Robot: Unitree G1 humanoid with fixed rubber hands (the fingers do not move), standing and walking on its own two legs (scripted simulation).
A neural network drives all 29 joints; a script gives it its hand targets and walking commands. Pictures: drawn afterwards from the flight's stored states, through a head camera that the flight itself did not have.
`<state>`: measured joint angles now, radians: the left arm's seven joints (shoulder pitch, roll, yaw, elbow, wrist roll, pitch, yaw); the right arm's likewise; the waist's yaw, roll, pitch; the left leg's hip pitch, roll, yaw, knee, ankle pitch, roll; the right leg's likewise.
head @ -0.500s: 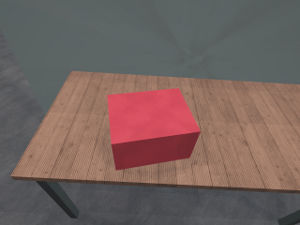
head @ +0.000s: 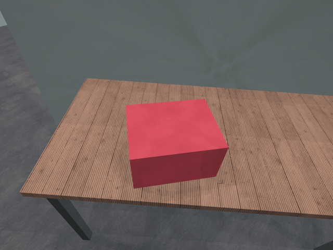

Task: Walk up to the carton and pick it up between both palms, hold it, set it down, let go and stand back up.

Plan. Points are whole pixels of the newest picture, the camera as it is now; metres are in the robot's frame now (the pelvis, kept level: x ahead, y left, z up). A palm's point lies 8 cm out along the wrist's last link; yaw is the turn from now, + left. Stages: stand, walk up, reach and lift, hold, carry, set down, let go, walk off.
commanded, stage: stand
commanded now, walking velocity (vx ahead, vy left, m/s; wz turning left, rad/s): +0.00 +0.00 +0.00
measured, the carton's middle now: (171, 141) +0.49 -0.01 -0.06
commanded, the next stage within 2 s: none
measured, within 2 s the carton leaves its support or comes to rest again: neither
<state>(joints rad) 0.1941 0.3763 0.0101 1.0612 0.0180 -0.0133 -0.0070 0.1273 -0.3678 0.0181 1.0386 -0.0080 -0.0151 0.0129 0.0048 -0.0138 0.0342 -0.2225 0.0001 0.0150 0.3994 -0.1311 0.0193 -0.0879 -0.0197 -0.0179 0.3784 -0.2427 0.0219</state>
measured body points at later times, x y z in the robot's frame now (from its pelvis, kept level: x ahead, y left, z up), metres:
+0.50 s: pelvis +0.02 -0.02 +0.00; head +0.01 -0.01 +0.45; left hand +0.11 +0.29 -0.13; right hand +0.11 -0.32 -0.12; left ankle +0.06 +0.11 -0.74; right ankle -0.02 -0.13 -0.74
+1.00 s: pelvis +0.02 -0.02 +0.00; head +0.02 -0.01 +0.45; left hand +0.10 +0.28 -0.13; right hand +0.11 -0.33 -0.12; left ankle +0.06 +0.11 -0.74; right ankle -0.02 -0.13 -0.74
